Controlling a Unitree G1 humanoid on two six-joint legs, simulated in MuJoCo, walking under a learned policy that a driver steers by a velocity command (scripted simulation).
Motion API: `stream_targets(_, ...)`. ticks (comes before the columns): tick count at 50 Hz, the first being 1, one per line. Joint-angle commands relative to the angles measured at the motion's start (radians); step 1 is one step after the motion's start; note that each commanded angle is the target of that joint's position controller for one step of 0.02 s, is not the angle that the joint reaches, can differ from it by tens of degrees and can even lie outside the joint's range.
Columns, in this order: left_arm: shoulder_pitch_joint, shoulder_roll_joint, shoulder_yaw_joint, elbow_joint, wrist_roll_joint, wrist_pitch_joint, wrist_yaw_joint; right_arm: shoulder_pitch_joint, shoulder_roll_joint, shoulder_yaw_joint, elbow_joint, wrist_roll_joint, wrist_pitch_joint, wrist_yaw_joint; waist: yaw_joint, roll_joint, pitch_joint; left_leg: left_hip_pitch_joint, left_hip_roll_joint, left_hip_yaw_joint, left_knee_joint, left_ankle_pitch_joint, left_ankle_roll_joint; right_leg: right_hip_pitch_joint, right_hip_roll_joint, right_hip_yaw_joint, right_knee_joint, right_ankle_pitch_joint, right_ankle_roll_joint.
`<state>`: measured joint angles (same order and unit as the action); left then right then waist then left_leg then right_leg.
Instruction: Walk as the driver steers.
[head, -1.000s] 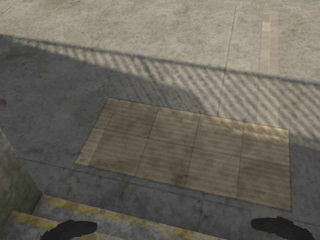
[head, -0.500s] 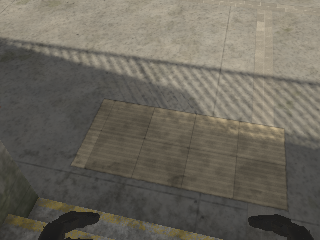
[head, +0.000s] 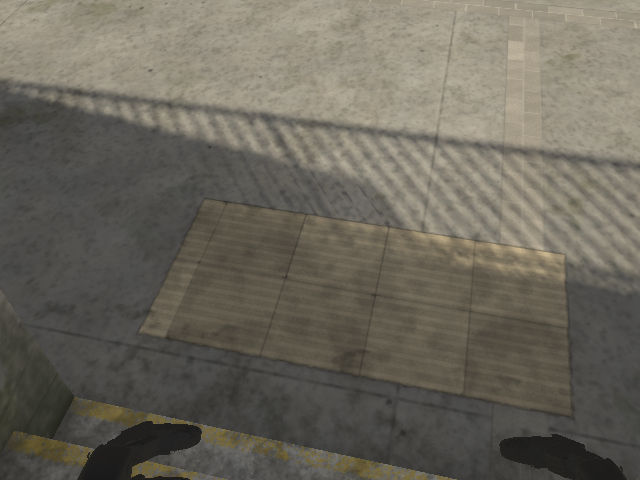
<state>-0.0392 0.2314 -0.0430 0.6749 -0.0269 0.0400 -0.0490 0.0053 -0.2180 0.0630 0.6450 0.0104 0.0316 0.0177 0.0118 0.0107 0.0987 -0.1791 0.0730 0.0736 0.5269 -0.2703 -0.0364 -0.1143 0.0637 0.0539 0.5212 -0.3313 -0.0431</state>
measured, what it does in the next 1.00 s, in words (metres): stands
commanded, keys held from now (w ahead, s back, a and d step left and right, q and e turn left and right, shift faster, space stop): w+shift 1.00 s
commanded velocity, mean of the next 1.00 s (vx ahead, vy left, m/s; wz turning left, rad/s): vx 1.00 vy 0.00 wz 0.00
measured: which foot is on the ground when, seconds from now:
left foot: down 0.00-1.00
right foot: down 0.00-1.00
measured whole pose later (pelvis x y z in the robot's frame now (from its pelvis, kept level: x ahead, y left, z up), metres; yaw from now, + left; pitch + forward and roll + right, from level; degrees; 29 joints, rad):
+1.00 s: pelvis +0.00 -0.01 +0.00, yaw -2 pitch -4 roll +0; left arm -0.04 0.23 -0.05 0.66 -0.03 0.04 -0.06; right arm 0.02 -0.21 0.06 0.63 0.01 0.03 0.02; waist 0.02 0.01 0.10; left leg -0.18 0.10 0.09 0.53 -0.27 -0.06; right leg -0.13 0.09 0.07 0.53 -0.33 -0.06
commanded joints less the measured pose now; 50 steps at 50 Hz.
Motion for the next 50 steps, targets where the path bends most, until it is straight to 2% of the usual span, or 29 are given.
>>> stream_targets(1, -0.118, 0.102, 0.028, -0.094, 0.000, -0.018, 0.002, -0.103, -0.083, -0.024, -0.094, 0.000, -0.018, -0.002, 0.001, -0.006, -0.159, 0.066, 0.059, -0.053, -0.031, 0.276, 0.032, -0.012, -0.113, 0.125, -0.091, 0.245, -0.023)
stream_targets(16, -0.121, 0.104, 0.024, -0.096, 0.001, -0.017, 0.002, -0.104, -0.079, -0.024, -0.099, 0.000, -0.019, -0.005, 0.002, -0.005, -0.162, 0.065, 0.063, -0.045, -0.027, 0.277, 0.026, -0.015, -0.110, 0.132, -0.087, 0.258, -0.025)
stream_targets(21, -0.120, 0.099, 0.024, -0.101, 0.006, -0.014, -0.002, -0.099, -0.076, -0.026, -0.101, 0.003, -0.016, -0.002, 0.007, -0.007, -0.159, 0.071, 0.070, -0.043, -0.024, 0.289, 0.032, -0.022, -0.103, 0.137, -0.093, 0.233, -0.028)
stream_targets(50, -0.126, 0.095, 0.020, -0.112, 0.001, -0.014, -0.005, -0.086, -0.071, -0.029, -0.112, -0.001, -0.015, -0.001, 0.007, -0.004, -0.163, 0.074, 0.075, -0.022, -0.017, 0.277, 0.025, -0.034, -0.093, 0.146, -0.091, 0.247, -0.029)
